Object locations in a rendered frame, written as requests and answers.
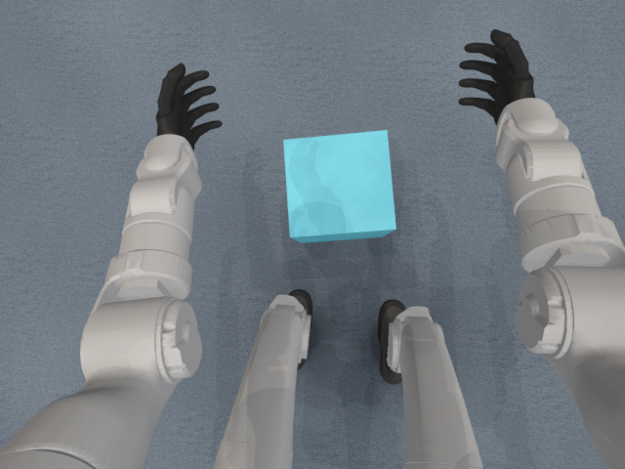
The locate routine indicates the left robot shin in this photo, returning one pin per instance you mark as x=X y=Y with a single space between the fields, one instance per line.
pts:
x=283 y=300

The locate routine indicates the left robot upper arm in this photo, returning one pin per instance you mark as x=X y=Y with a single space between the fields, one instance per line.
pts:
x=134 y=355

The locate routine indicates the left robot forearm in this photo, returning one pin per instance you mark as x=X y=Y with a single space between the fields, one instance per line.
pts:
x=157 y=232

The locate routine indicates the right robot upper arm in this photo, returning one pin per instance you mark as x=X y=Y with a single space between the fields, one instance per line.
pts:
x=575 y=317

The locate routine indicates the carton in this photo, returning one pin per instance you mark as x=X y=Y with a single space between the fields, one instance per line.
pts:
x=339 y=187

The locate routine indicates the right robot shin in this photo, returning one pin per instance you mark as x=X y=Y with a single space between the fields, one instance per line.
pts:
x=414 y=312

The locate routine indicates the right robot hand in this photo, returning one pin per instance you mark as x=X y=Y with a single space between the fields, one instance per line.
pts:
x=513 y=80

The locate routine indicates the left robot hand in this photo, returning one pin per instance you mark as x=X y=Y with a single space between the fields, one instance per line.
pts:
x=173 y=116

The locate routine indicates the right robot forearm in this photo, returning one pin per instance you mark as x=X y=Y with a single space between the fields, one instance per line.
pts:
x=559 y=219

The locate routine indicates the robot shin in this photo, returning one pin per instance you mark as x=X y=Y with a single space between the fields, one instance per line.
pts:
x=283 y=300
x=414 y=312

